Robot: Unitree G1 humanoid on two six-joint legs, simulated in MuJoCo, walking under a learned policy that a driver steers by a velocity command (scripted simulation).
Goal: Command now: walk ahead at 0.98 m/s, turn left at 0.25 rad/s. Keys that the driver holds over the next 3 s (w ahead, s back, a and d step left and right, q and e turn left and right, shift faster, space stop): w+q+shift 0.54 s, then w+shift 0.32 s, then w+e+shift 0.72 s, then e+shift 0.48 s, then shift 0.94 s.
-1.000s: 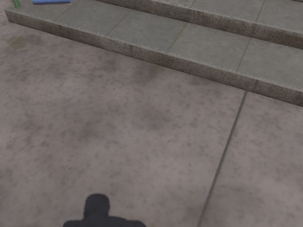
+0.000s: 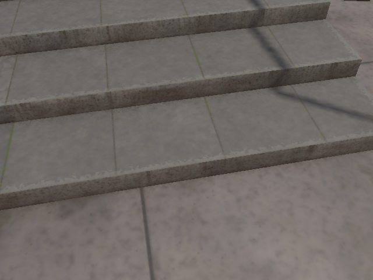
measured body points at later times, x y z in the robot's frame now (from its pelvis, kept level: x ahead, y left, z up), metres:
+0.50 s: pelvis +0.44 +0.08 +0.00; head +0.45 +0.10 +0.45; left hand +0.60 +0.37 -0.04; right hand +0.54 -0.16 -0.11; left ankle +0.38 +0.10 -0.73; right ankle +0.68 -0.07 -0.66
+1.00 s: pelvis +0.83 +0.24 -0.01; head +0.85 +0.25 +0.44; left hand +0.58 +0.33 -0.13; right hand +1.13 +0.27 -0.03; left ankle +0.89 +0.44 -0.54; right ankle +0.78 +0.04 -0.73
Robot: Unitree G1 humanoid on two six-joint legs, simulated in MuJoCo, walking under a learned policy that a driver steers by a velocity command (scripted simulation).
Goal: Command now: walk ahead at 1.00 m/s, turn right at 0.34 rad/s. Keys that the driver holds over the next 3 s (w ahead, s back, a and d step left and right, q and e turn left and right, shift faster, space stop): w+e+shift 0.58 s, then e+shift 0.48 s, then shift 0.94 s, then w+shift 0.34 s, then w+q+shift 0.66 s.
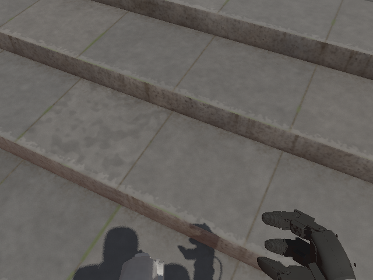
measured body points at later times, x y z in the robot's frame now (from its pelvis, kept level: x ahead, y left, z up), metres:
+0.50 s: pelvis +0.42 -0.01 +0.09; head +0.43 -0.03 +0.54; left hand +0.73 +0.10 +0.06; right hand +0.32 -0.23 -0.06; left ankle +0.26 +0.16 -0.61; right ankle +0.56 -0.13 -0.49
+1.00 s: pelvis +0.73 -0.15 +0.27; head +0.74 -0.22 +0.71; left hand +1.05 -0.08 +0.19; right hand +0.72 -0.47 +0.19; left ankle +0.93 -0.10 -0.41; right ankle +0.61 -0.14 -0.39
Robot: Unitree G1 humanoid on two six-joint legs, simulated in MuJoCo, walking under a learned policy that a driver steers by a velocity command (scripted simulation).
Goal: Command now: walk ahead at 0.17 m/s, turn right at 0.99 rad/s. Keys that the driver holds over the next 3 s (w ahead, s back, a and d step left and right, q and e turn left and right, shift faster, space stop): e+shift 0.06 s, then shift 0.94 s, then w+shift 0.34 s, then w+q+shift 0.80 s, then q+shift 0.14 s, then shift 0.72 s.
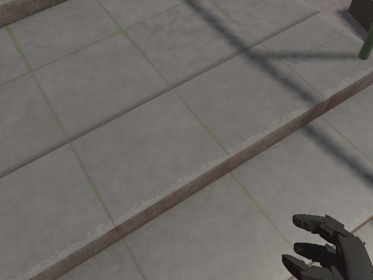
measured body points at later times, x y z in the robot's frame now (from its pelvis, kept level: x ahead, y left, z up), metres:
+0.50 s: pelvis +0.15 +0.00 -0.05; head +0.17 -0.02 +0.40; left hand +0.30 +0.20 -0.17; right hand +0.27 -0.25 -0.15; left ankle +0.18 +0.15 -0.62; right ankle +0.11 -0.12 -0.79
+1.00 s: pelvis +0.20 +0.05 -0.04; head +0.21 +0.05 +0.41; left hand +0.29 +0.25 -0.19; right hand +0.31 -0.17 -0.16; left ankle +0.22 +0.15 -0.68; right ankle +0.11 -0.06 -0.79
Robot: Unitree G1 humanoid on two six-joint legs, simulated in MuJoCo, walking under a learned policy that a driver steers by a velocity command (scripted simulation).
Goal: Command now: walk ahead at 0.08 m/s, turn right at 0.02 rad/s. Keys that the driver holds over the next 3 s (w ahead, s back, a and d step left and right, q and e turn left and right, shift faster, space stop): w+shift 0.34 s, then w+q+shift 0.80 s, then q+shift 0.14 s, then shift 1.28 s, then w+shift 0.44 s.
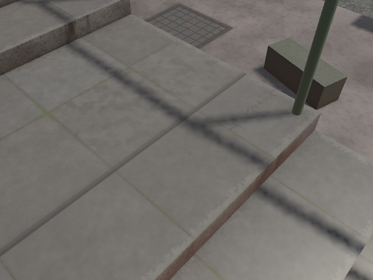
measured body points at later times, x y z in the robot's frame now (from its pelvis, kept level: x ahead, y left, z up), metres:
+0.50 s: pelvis +0.22 -0.09 +0.07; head +0.23 -0.10 +0.52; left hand +0.48 +0.10 +0.05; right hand +0.13 -0.32 -0.08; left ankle -0.01 +0.09 -0.62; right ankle +0.33 -0.23 -0.64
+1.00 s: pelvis +0.60 -0.06 +0.08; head +0.61 -0.07 +0.53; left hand +0.47 +0.12 -0.06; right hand +0.88 -0.14 +0.02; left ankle +0.69 +0.00 -0.54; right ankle +0.38 -0.25 -0.55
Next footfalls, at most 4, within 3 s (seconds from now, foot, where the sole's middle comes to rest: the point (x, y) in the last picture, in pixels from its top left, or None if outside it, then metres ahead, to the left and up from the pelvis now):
0.50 right None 0.37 -0.24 -0.67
0.98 left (187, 201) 0.72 0.02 -0.57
1.36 right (166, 114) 1.16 0.11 -0.57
1.74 left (129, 147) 0.97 0.25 -0.57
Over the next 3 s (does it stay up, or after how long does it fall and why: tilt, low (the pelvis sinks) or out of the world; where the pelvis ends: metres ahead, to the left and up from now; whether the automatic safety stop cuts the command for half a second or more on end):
stays up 1.16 0.20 0.19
